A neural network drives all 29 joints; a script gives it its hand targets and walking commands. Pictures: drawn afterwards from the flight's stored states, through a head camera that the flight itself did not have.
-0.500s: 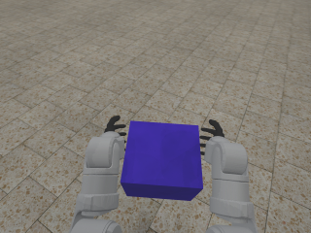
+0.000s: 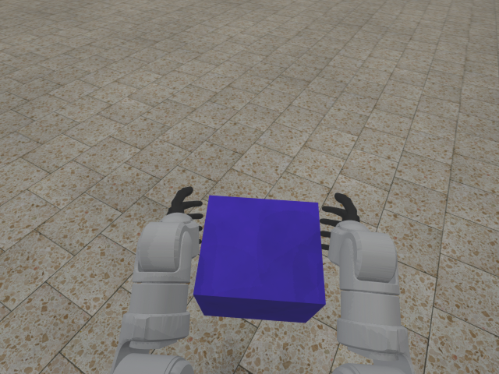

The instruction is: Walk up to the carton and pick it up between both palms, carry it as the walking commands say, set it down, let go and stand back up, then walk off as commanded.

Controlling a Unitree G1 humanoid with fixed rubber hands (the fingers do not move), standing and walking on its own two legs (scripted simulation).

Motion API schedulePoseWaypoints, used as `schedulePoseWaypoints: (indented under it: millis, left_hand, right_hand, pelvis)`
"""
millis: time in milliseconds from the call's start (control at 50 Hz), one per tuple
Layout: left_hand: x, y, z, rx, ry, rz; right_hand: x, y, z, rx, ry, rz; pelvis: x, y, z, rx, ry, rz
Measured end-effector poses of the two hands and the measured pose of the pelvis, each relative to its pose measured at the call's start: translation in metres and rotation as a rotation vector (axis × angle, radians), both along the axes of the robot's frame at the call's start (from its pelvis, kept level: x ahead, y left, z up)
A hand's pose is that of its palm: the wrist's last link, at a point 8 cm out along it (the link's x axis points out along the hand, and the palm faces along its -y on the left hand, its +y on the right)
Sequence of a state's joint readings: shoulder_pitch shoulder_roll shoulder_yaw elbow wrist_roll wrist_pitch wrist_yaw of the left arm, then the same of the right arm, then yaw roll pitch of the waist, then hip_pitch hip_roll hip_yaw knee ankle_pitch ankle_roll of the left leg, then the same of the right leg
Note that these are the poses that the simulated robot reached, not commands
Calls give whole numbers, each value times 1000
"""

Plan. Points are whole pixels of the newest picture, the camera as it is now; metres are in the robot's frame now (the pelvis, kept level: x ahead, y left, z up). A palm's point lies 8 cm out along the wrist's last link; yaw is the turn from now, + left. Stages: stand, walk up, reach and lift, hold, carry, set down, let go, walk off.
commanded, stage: carry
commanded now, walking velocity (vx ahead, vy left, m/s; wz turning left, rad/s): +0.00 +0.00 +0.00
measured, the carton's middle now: (258, 261) +0.30 +0.00 +0.00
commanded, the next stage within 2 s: hold in 0.24 s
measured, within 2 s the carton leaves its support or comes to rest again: neither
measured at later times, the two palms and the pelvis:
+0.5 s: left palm (171, 253) +0.27 +0.14 +0.06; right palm (346, 269) +0.27 -0.14 +0.05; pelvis -0.02 +0.00 +0.00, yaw +1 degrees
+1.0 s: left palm (175, 253) +0.27 +0.13 +0.07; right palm (354, 260) +0.27 -0.14 +0.07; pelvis -0.05 +0.01 +0.00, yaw +0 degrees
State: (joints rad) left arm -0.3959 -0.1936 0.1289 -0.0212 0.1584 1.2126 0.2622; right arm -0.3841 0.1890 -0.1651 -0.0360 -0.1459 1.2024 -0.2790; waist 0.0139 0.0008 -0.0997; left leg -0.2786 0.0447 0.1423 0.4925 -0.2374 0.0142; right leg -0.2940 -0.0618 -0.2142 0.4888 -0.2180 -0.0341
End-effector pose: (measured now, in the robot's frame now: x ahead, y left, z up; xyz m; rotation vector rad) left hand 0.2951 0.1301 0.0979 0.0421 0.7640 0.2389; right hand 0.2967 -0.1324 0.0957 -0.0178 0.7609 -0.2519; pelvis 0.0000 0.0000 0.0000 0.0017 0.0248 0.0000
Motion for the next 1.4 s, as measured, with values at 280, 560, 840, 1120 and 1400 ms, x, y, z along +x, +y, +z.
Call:
schedulePoseWaypoints:
  millis: [280, 560, 840, 1120, 1400]
  left_hand:
    - [5, -1, -21, -5, 27, -41]
    - [-23, 9, -32, -19, -137, -134]
    - [-33, 3, -28, -61, -135, -104]
    - [-25, 5, -28, -49, -137, -89]
    - [-11, 17, -49, -22, -90, -102]
  right_hand:
    - [4, -2, -23, 15, 35, 45]
    - [-33, -5, -41, 24, -134, 115]
    - [-37, -10, -30, 1, -123, 82]
    - [-23, -7, -27, -2, -126, 113]
    - [-5, 1, -48, 16, -82, 154]
  pelvis:
    - [-1, -1, 2, -3, -26, 3]
    - [-27, 7, 1, 4, -199, 6]
    - [-52, 13, -5, 13, -227, 2]
    - [-40, 7, 0, 12, -201, 7]
    - [-13, 1, 5, 8, -160, 9]
